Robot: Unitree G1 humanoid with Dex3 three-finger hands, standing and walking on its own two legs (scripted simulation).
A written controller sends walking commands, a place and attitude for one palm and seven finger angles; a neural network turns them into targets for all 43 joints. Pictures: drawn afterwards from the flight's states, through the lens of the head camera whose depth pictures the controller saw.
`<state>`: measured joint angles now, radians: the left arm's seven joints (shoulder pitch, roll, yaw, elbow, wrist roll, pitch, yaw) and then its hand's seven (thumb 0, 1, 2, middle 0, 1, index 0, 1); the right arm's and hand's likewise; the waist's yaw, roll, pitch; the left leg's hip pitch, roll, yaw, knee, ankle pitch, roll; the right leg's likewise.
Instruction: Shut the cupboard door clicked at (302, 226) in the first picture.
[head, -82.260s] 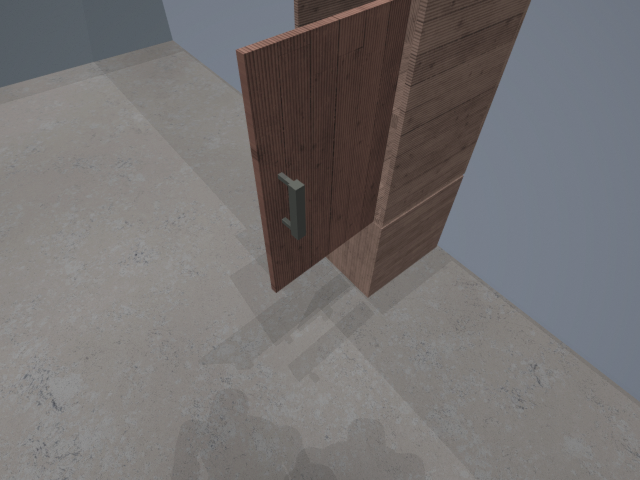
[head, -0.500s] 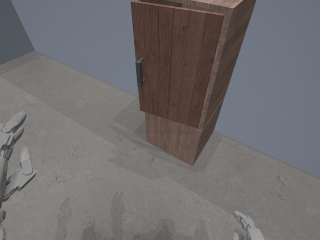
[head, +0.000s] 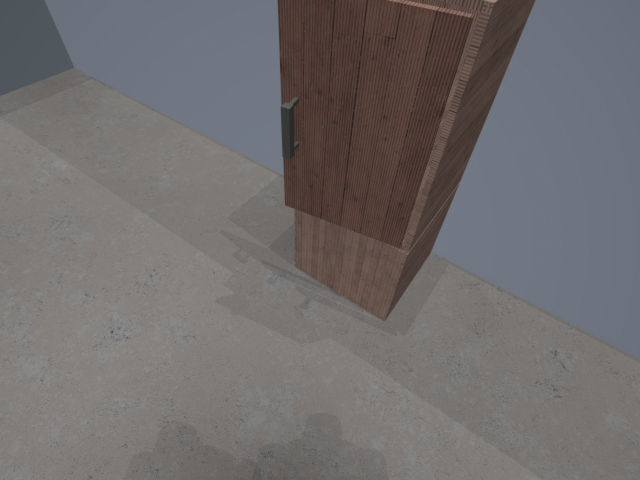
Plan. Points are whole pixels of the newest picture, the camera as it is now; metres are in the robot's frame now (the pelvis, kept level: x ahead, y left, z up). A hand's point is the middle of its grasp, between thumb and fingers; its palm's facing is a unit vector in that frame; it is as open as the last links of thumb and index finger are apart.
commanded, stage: let the arm hang, fingers relaxed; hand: left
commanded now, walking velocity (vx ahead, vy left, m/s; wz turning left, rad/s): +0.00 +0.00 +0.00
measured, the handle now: (291, 128) +0.86 +0.12 -0.05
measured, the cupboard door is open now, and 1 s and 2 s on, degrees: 10 10 10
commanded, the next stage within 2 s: look to check the result in 0.56 s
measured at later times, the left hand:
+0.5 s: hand out of the picture -0.02 +0.15 -0.18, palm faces +0.04 -0.99 -0.12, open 7.4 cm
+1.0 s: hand out of the picture -0.02 +0.18 -0.17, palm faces +0.03 -0.98 -0.19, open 7.4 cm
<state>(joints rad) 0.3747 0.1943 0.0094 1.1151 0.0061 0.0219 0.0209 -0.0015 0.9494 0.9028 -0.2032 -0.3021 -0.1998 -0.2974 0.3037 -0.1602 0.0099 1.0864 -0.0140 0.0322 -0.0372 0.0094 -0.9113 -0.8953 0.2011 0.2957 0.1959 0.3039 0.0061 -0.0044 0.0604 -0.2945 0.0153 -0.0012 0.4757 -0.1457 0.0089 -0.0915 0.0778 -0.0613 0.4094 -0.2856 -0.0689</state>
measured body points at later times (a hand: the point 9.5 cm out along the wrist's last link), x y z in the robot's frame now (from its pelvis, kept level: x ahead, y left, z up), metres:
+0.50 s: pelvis +0.01 +0.01 +0.00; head +0.00 +0.02 +0.45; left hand -0.02 +0.20 -0.17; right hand -0.02 -0.20 -0.16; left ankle +0.07 +0.11 -0.74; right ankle -0.04 -0.08 -0.74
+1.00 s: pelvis +0.02 +0.01 +0.00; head +0.02 +0.01 +0.45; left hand -0.02 +0.23 -0.16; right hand +0.01 -0.21 -0.16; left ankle +0.07 +0.11 -0.74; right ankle -0.04 -0.08 -0.74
